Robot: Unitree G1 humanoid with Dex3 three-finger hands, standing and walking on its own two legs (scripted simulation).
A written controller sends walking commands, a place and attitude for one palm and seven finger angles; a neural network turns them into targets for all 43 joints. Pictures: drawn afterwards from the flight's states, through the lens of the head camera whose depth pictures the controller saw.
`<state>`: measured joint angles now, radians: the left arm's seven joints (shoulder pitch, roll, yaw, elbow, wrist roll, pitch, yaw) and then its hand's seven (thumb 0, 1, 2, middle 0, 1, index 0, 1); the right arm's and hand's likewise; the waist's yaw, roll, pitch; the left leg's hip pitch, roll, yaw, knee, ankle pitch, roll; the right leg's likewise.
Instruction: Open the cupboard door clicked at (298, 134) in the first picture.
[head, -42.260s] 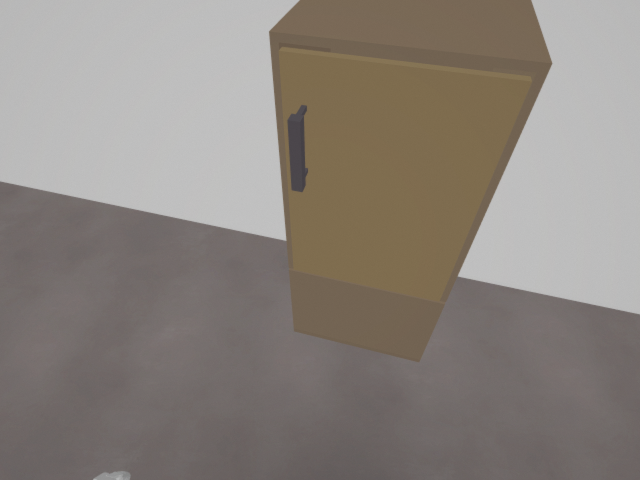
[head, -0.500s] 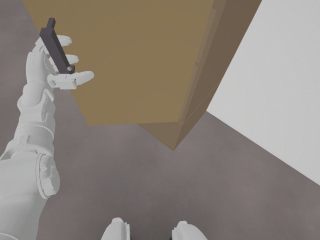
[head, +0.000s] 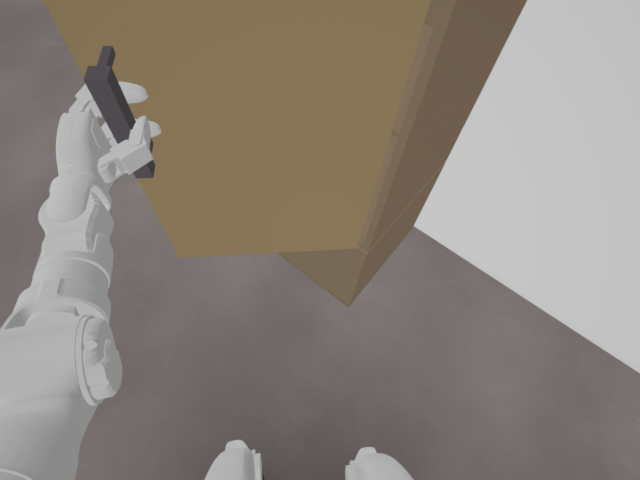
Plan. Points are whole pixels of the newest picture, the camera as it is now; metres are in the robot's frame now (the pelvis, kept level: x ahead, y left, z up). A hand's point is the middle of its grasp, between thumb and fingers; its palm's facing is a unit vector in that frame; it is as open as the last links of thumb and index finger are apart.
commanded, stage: pull the door open along its arc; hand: left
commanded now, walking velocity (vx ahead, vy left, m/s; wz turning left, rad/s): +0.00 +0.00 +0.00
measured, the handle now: (127, 117) +0.55 +0.21 +0.10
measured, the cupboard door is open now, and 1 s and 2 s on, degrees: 44 85 85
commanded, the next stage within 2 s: open thumb and fingers to let go in 0.88 s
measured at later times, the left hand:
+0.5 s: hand (155, 218) +0.39 +0.16 +0.10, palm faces +0.09 -0.99 +0.08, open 6.2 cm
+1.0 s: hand (252, 314) +0.28 +0.05 +0.11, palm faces +0.40 -0.92 +0.00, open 6.4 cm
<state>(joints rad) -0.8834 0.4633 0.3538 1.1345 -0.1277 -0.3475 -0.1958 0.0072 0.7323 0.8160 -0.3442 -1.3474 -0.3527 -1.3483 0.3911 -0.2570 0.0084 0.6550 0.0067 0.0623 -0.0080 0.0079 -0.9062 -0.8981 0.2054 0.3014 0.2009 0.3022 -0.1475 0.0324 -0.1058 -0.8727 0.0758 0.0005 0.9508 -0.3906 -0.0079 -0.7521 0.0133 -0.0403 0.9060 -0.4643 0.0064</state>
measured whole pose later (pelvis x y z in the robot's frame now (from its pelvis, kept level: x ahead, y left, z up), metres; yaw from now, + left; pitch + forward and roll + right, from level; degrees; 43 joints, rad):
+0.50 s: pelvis +0.02 +0.00 +0.02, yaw -1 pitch +12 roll -1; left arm -0.25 0.17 0.21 0.42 -0.23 -0.26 -0.05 0.02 0.68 0.73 -0.34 -1.35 -0.34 -1.32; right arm 0.34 -0.24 -0.02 0.56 0.03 0.04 0.01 0.01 -0.91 -0.90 0.20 0.30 0.20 0.30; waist -0.06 0.04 -0.13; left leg -0.66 0.07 0.05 0.84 -0.39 -0.01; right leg -0.57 0.00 0.00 0.81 -0.45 0.01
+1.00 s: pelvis +0.01 -0.04 +0.02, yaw +3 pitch +4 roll +1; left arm 0.24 -0.08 -0.21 -0.08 0.06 -0.09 0.52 0.01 0.63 0.73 -0.34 -1.31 -0.35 -1.33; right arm 0.17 -0.19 0.02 0.52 -0.05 0.11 0.01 0.01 -0.91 -0.90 0.20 0.30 0.20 0.30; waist -0.02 0.04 -0.09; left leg -0.49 0.06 -0.03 0.79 -0.36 -0.05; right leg -0.39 0.00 -0.08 0.81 -0.49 -0.04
